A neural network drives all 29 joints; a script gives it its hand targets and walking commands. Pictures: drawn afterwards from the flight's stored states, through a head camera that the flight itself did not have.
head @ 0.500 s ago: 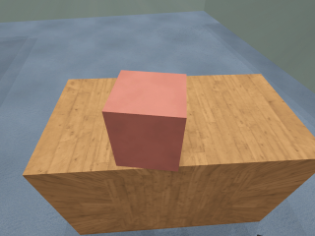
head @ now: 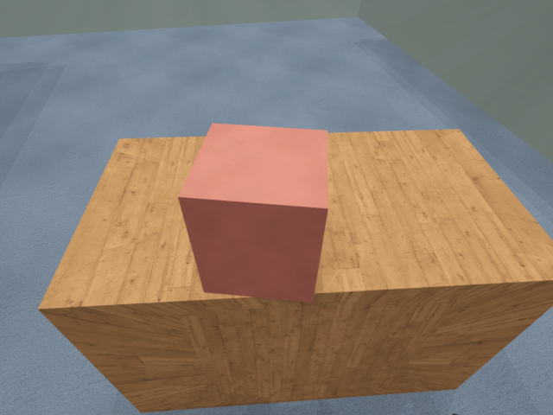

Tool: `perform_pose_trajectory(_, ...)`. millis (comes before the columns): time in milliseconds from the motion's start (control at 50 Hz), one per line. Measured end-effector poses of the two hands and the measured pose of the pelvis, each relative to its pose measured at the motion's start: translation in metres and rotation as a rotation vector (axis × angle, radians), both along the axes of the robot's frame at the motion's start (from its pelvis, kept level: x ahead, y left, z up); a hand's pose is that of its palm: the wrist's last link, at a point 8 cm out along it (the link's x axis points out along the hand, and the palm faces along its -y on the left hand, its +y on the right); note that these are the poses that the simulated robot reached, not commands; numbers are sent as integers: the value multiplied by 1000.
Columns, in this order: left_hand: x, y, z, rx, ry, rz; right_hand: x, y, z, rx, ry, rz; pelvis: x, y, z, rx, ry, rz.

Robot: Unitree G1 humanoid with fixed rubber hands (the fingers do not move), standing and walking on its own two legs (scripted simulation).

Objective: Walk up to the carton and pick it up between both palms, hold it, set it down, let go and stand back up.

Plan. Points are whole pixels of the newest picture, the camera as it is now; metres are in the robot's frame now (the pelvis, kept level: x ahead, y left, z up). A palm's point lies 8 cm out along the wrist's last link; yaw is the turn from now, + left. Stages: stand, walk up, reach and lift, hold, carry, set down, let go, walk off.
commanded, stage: stand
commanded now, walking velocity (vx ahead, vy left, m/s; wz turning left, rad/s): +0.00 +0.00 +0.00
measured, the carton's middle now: (263, 214) +0.46 -0.01 +0.03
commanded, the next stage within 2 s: none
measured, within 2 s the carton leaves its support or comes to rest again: neither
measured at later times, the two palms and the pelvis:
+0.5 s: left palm out of the picture +0.11 +0.27 -0.10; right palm out of the picture +0.06 -0.30 -0.10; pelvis +0.00 +0.00 +0.00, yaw +0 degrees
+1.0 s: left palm out of the picture +0.12 +0.26 -0.10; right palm out of the picture +0.06 -0.30 -0.10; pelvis +0.01 -0.01 +0.00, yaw +0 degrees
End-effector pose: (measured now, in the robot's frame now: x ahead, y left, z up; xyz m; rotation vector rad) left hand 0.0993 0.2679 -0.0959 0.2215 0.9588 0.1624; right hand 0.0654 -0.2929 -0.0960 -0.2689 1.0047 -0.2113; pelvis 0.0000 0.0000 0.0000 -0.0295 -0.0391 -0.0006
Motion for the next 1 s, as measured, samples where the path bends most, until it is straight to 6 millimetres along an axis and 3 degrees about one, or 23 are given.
perform_pose_trajectory(780,9,-3,-4,5,50,9,-3,-7,-7,1,67,-15,10,-5,1,6,20,1)
perform_pose_trajectory(1000,20,-5,-4,6,48,7,-3,-9,-8,2,84,-18,13,-6,1,8,28,1)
